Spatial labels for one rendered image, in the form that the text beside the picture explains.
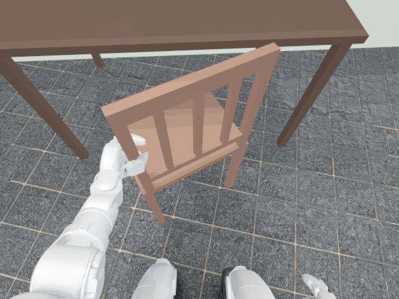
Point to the robot left forearm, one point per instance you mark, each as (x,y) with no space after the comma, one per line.
(95,220)

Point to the right robot thigh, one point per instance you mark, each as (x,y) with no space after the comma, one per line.
(246,284)

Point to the right robot foot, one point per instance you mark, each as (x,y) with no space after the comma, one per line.
(223,281)

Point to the robot right hand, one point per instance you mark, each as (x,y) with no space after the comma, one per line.
(318,287)

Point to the table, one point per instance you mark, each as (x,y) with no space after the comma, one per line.
(73,27)

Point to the robot left upper arm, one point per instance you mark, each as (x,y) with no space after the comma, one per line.
(68,272)

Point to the chair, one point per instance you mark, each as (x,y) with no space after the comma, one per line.
(185,127)

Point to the robot left hand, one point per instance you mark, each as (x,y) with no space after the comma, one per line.
(114,158)

